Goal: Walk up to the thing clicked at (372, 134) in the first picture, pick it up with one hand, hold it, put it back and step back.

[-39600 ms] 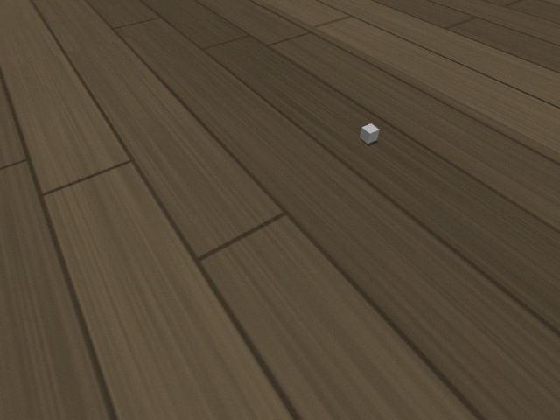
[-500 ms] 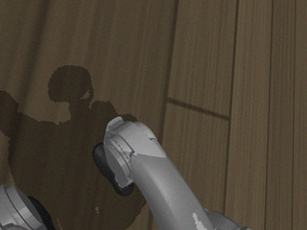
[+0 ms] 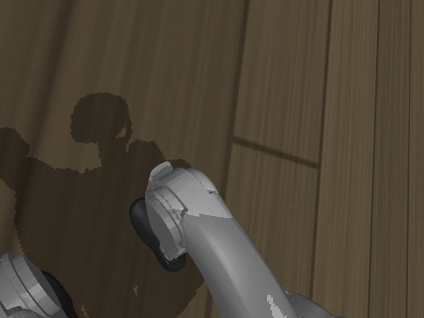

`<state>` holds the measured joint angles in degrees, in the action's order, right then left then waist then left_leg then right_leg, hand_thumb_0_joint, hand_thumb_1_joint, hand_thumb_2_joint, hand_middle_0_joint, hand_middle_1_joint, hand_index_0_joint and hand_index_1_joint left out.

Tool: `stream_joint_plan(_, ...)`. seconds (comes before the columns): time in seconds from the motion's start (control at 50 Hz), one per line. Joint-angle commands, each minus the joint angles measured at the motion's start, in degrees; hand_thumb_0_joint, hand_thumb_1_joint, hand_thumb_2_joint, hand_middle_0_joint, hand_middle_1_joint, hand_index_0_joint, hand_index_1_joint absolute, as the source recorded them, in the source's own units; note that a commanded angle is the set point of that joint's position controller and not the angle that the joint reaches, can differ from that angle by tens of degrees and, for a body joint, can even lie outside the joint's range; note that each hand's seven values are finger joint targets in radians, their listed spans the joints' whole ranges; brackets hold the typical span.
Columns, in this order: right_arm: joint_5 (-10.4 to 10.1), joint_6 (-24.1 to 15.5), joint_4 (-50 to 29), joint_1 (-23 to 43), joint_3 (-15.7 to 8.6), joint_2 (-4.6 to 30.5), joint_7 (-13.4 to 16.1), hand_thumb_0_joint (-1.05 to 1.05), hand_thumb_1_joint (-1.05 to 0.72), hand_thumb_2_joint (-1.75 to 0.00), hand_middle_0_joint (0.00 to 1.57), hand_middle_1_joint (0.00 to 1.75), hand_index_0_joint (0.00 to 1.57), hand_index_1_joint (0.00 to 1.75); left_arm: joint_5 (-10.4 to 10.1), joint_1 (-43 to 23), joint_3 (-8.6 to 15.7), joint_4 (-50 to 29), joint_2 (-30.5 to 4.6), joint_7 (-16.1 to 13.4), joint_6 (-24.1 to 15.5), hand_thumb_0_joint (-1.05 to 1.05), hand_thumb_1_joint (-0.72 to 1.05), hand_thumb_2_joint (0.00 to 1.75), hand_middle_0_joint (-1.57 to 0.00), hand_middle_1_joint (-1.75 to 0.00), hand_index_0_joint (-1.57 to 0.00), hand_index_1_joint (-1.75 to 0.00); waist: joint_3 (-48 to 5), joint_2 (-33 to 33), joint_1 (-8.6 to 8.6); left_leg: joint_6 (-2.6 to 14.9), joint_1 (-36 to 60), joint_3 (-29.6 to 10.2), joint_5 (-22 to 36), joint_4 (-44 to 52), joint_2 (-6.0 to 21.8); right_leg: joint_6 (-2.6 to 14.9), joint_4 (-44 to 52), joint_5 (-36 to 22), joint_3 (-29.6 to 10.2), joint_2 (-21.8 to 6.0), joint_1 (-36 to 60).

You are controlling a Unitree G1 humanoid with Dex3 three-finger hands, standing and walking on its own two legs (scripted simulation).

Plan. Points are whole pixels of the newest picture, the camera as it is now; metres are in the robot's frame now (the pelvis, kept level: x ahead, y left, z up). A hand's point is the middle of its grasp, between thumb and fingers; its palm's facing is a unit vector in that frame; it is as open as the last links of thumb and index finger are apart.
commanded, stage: close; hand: left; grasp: from above
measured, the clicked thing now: out of the picture +0.50 +0.35 -0.31
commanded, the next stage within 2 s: settle in 0.48 s
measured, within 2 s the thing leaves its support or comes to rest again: leaves its support in 0.98 s
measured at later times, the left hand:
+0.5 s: hand out of the picture +0.47 +0.34 -0.27, palm faces -0.17 -0.39 -0.91, open 10.3 cm
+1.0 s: hand out of the picture +0.48 +0.35 -0.26, palm faces -0.15 -0.41 -0.90, open 10.1 cm
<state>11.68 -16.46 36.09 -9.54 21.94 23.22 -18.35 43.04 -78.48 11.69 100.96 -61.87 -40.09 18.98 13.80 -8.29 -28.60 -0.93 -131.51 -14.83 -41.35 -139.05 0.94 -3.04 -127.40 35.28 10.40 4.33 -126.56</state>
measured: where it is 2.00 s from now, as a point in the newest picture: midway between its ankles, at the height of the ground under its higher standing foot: (120, 283)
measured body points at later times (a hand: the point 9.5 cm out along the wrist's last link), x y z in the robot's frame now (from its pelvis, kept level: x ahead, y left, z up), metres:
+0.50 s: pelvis +0.00 +0.00 +0.00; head +0.32 +0.11 +0.29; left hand +0.48 +0.36 -0.21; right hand +0.01 -0.24 -0.04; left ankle +0.06 +0.13 -0.31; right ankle +0.13 -0.11 -0.31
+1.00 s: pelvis +0.00 +0.00 +0.00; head +0.32 +0.12 +0.29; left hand +0.49 +0.36 -0.20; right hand +0.00 -0.24 -0.04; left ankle +0.06 +0.13 -0.31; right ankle +0.13 -0.11 -0.31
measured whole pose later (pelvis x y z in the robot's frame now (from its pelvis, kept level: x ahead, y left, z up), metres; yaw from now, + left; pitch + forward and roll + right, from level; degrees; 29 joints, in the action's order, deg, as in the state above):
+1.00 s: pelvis +0.00 +0.00 +0.00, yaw +0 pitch +33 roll -15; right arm 10.9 -16.6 36.7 -10.0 20.9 22.5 -17.9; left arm 45.1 -77.7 13.6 97.7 -60.9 -36.8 19.5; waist 12.9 -7.7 -27.3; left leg -1.0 -131.4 -14.5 -41.5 -138.5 0.9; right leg -2.8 -127.2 35.6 10.2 4.1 -126.5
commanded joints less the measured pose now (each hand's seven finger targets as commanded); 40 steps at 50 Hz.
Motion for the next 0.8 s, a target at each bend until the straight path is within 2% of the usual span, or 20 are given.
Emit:
stream_joint_plan(0.0, 0.42, 0.05, 3.62, -14.37, -4.77, 19.47, 0.21, 0.00, -0.88, -0.89, 0.20, 0.30, 0.20, 0.30, 0.10, -12.88, -2.10, -5.63, -8.51, -1.76, -0.57, 0.00, 0.01, 0.68, -0.49, -0.69, -0.49, -0.69, -37.26, 32.67, -4.73, 1.21, 26.39, 3.87, 14.65, 13.81, 2.72, 3.44, 10.59, -15.13, 4.42, 1.47, 26.91)
stream_joint_plan(0.04, 0.34, 0.06, 3.42, -14.35, -4.73, 19.49, 0.10, 0.00, -0.88, -0.89, 0.20, 0.30, 0.20, 0.30, -0.09, -12.35, -1.66, -6.12, -9.18, -1.62, -0.67, 0.00, 0.03, 0.66, -0.50, -0.68, -0.50, -0.68, -37.49, 33.04, -4.08, 1.15, 26.85, 3.99, 14.45, 13.84, 2.72, 3.53, 10.47, -14.68, 4.35, 1.42, 27.13)
stream_joint_plan(0.08, 0.46, -0.10, 4.11, -13.90, -4.54, 19.18, 0.36, 0.00, -0.88, -0.89, 0.20, 0.30, 0.20, 0.30, 0.24, -12.89, -1.54, -5.57, -10.06, -1.52, -0.87, 0.00, 0.03, 0.69, -0.50, -0.69, -0.50, -0.70, -37.49, 33.52, -4.16, 1.10, 26.55, 3.83, 13.67, 14.04, 2.73, 3.57, 10.54, -14.04, 4.53, 1.44, 26.80)
stream_joint_plan(0.12, 0.46, -0.17, 3.79, -13.96, -4.49, 19.20, 0.44, 0.00, -0.88, -0.89, 0.20, 0.30, 0.20, 0.30, 0.24, -12.89, -1.60, -5.85, -9.59, -1.50, -0.97, 0.00, 0.04, 0.67, -0.51, -0.70, -0.51, -0.70, -38.19, 34.07, -3.77, 0.95, 27.52, 3.99, 14.59, 14.11, 2.87, 3.77, 10.42, -14.56, 4.38, 1.32, 27.38)
stream_joint_plan(0.18, 0.54, -0.35, 3.91, -13.47, -4.33, 18.94, 0.66, 0.00, -0.88, -0.89, 0.20, 0.30, 0.20, 0.30, 0.40, -12.19, -1.93, -5.65, -9.78, -0.94, -1.13, 0.00, 0.03, 0.69, -0.51, -0.68, -0.50, -0.69, -37.67, 33.00, -4.05, 1.10, 26.83, 3.92, 13.98, 14.02, 2.62, 3.60, 10.52, -14.23, 4.44, 1.33, 27.18)
stream_joint_plan(0.2, 0.23, -0.28, 4.06, -13.66, -4.27, 19.38, 0.60, 0.00, -0.88, -0.89, 0.20, 0.30, 0.20, 0.30, 0.84, -12.97, -1.43, -5.66, -10.17, -1.14, -1.24, 0.00, 0.04, 0.69, -0.51, -0.68, -0.51, -0.69, -38.17, 33.75, -3.77, 0.89, 27.61, 3.76, 14.97, 13.95, 2.94, 3.79, 10.17, -14.68, 4.78, 1.22, 26.89)
stream_joint_plan(0.28, 0.33, -0.08, 3.75, -14.07, -4.12, 19.20, 0.54, 0.00, -0.88, -0.89, 0.20, 0.30, 0.20, 0.30, 1.20, -13.40, -2.13, -6.49, -8.99, -1.27, -1.14, 0.00, 0.06, 0.68, -0.53, -0.68, -0.53, -0.69, -38.10, 34.83, -4.30, 0.78, 29.27, 3.28, 17.20, 13.92, 3.03, 3.91, 9.69, -16.32, 4.46, 1.06, 25.83)
stream_joint_plan(0.34, 0.66, -0.13, 4.11, -14.49, -4.49, 19.20, 0.59, 0.00, -0.88, -0.89, 0.20, 0.30, 0.20, 0.30, 1.04, -13.00, -2.09, -5.13, -9.30, -1.67, -1.35, 0.00, 0.08, 0.70, -0.56, -0.68, -0.55, -0.68, -38.36, 33.60, -4.55, 1.00, 27.92, 3.80, 15.65, 13.83, 2.92, 3.65, 10.28, -15.91, 4.43, 1.36, 28.58)
stream_joint_plan(0.38, 0.77, -0.31, 3.86, -13.73, -4.63, 19.09, 0.55, 0.00, -0.88, -0.89, 0.20, 0.30, 0.20, 0.30, 0.92, -13.39, -1.53, -6.06, -10.13, -1.40, -1.25, 0.00, 0.10, 0.70, -0.55, -0.69, -0.55, -0.70, -37.24, 33.29, -4.10, 1.19, 26.47, 4.14, 14.87, 13.75, 2.56, 3.64, 10.35, -14.95, 4.18, 1.20, 27.15)
stream_joint_plan(0.46, 0.75, -0.34, 3.68, -13.84, -4.31, 19.42, 0.46, 0.00, -0.88, -0.89, 0.20, 0.30, 0.20, 0.30, 0.85, -13.59, -1.44, -6.19, -9.90, -1.76, -1.29, 0.00, 0.10, 0.68, -0.56, -0.69, -0.56, -0.69, -37.64, 34.76, -4.33, 0.92, 27.95, 3.97, 16.13, 13.79, 2.85, 3.75, 10.05, -15.86, 4.27, 1.01, 27.25)
stream_joint_plan(0.48, 0.82, -0.20, 3.35, -14.02, -4.14, 18.91, 0.56, 0.00, -0.88, -0.89, 0.20, 0.30, 0.20, 0.30, 0.70, -13.06, -2.18, -5.86, -8.89, -1.53, -1.28, 0.00, 0.10, 0.71, -0.57, -0.69, -0.56, -0.69, -38.27, 33.71, -4.34, 0.98, 28.19, 3.93, 16.42, 13.58, 2.97, 3.61, 10.15, -16.36, 4.13, 1.23, 27.86)
stream_joint_plan(0.56, 0.77, -0.29, 4.29, -13.74, -4.37, 18.83, 0.62, 0.00, -0.88, -0.89, 0.20, 0.30, 0.20, 0.30, 0.98, -13.22, -1.75, -5.00, -9.76, -1.43, -1.57, 0.00, 0.12, 0.76, -0.58, -0.72, -0.57, -0.73, -37.69, 34.23, -4.11, 0.88, 27.20, 4.03, 14.90, 14.00, 2.71, 3.78, 10.09, -15.07, 4.50, 1.25, 27.75)
stream_joint_plan(0.58, 0.49, -0.19, 4.22, -13.63, -4.12, 19.11, 0.61, 0.00, -0.90, -0.90, 0.20, 0.30, 0.20, 0.30, 0.92, -13.37, -1.90, -4.59, -9.21, -1.55, -1.45, 0.00, 0.17, 0.72, -0.62, -0.78, -0.64, -0.77, -37.71, 33.93, -3.92, 0.83, 27.72, 3.67, 15.45, 13.75, 3.02, 3.85, 9.99, -15.11, 4.85, 1.14, 26.80)
stream_joint_plan(0.6, 0.81, -0.43, 4.46, -13.37, -4.24, 18.94, 0.67, 0.00, -0.90, -0.90, 0.20, 0.30, 0.20, 0.30, 0.89, -13.41, -1.91, -4.71, -10.03, -1.38, -1.54, 0.00, 0.24, 0.74, -0.70, -0.75, -0.70, -0.75, -37.69, 34.29, -4.18, 0.93, 26.80, 3.90, 14.48, 14.13, 2.70, 3.76, 10.16, -14.60, 4.67, 1.28, 27.50)
stream_joint_plan(0.64, 0.68, -0.30, 4.06, -13.39, -4.12, 18.91, 0.67, 0.00, -0.90, -0.90, 0.20, 0.30, 0.20, 0.30, 0.93, -13.23, -2.07, -4.96, -9.57, -1.24, -1.49, 0.00, 0.32, 0.75, -0.76, -0.73, -0.76, -0.73, -38.15, 33.97, -4.14, 0.90, 27.73, 3.80, 15.14, 13.96, 2.91, 3.73, 10.24, -14.95, 4.65, 1.21, 27.27)
stream_joint_plan(0.66, 0.57, -0.33, 3.91, -13.79, -4.58, 19.37, 0.63, 0.00, -0.90, -0.90, 0.20, 0.30, 0.20, 0.30, 0.86, -13.65, -1.44, -6.00, -9.86, -1.02, -1.35, 0.00, 0.33, 0.74, -0.77, -0.72, -0.77, -0.72, -37.68, 34.77, -4.23, 0.78, 28.11, 3.95, 15.86, 14.23, 2.68, 3.84, 9.93, -15.43, 4.57, 1.02, 27.15)
stream_joint_plan(0.7, 0.65, -0.28, 3.92, -13.91, -4.27, 19.19, 0.63, 0.00, -0.90, -0.90, 0.20, 0.30, 0.20, 0.30, 0.58, -13.53, -2.21, -6.00, -9.34, -0.54, -1.14, 0.00, 0.35, 0.72, -0.78, -0.72, -0.79, -0.72, -38.68, 33.87, -4.48, 0.99, 27.72, 4.01, 16.08, 13.76, 2.85, 3.55, 10.19, -16.00, 4.36, 1.27, 28.18)
stream_joint_plan(0.74, 0.45, -0.24, 4.21, -14.41, -4.11, 18.85, 0.57, 0.00, -0.90, -0.90, 0.20, 0.30, 0.20, 0.30, 1.17, -13.49, -1.94, -5.97, -9.89, -0.41, -1.22, 0.00, 0.39, 0.71, -0.80, -0.72, -0.81, -0.71, -39.54, 34.16, -4.00, 0.94, 27.56, 4.06, 17.14, 13.80, 2.84, 3.61, 9.96, -16.89, 4.32, 1.24, 29.29)
stream_joint_plan(0.78, 0.04, -0.25, 4.58, -13.86, -4.16, 19.00, 0.54, 0.00, -0.90, -0.90, 0.20, 0.30, 0.20, 0.30, 1.61, -13.75, -1.89, -6.15, -10.13, 0.11, -0.98, 0.00, 0.39, 0.71, -0.80, -0.72, -0.81, -0.71, -38.65, 35.39, -3.26, 0.74, 27.88, 3.64, 16.20, 14.27, 2.87, 3.90, 9.66, -15.37, 4.80, 1.06, 26.20)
